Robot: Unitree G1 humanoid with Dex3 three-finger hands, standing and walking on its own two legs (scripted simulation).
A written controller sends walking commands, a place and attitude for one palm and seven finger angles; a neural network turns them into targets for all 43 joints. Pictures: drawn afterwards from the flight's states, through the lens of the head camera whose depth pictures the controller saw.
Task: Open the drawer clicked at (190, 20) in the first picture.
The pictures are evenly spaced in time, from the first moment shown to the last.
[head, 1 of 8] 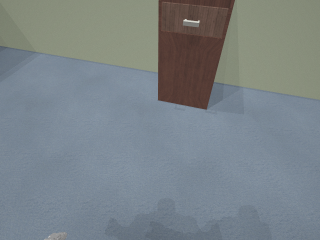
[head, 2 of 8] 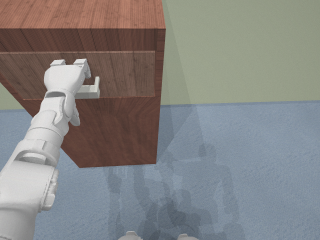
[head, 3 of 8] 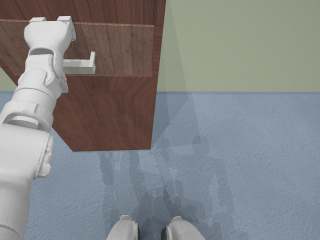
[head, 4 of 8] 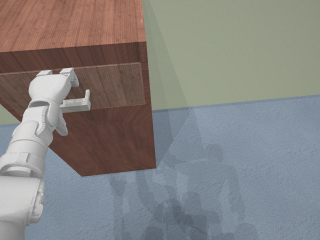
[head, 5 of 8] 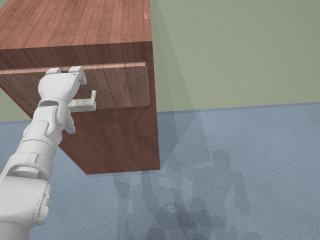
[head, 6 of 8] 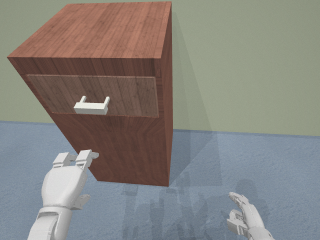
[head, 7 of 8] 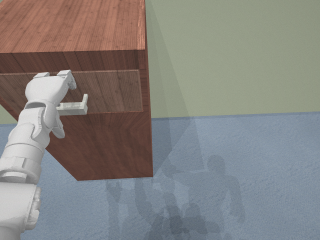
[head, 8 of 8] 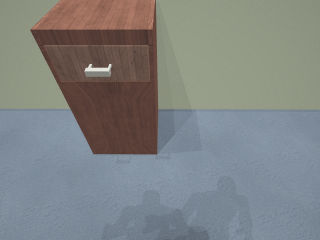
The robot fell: no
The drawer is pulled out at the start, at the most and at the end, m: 0.00 0.01 0.00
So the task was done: no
